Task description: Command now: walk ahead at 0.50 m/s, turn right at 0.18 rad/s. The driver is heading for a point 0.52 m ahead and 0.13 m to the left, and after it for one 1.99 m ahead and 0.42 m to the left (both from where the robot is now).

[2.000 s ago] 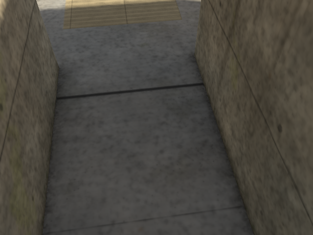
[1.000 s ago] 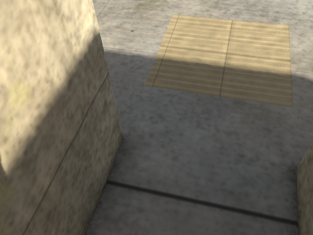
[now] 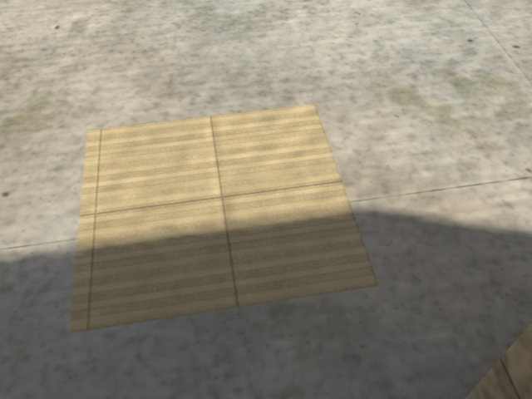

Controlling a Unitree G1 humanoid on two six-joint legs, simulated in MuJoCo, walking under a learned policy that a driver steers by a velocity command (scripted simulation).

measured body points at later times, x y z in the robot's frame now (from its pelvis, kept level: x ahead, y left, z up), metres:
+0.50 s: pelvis +0.32 +0.07 -0.01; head +0.35 +0.07 +0.44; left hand +0.36 +0.36 -0.12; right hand +0.48 -0.18 -0.13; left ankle +0.37 +0.16 -0.74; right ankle +0.20 -0.08 -0.63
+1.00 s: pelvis +0.52 +0.07 +0.00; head +0.56 +0.06 +0.45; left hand +0.54 +0.34 -0.11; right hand +0.77 -0.12 -0.12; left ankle +0.43 +0.19 -0.69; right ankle +0.64 +0.00 -0.74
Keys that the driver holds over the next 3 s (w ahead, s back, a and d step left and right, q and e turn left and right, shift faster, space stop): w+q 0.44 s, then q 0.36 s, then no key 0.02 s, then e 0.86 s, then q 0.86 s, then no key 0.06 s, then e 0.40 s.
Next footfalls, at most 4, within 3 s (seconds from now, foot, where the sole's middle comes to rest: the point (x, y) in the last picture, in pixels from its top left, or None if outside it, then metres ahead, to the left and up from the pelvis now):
0.36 left None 0.41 0.16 -0.77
0.78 right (284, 323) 0.68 0.01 -0.77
1.14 left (206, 382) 0.51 0.21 -0.77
1.60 right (299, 347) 0.61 -0.02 -0.77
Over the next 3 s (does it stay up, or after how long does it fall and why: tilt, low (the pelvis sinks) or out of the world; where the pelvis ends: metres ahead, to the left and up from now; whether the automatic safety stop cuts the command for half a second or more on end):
stays up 0.60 0.10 0.00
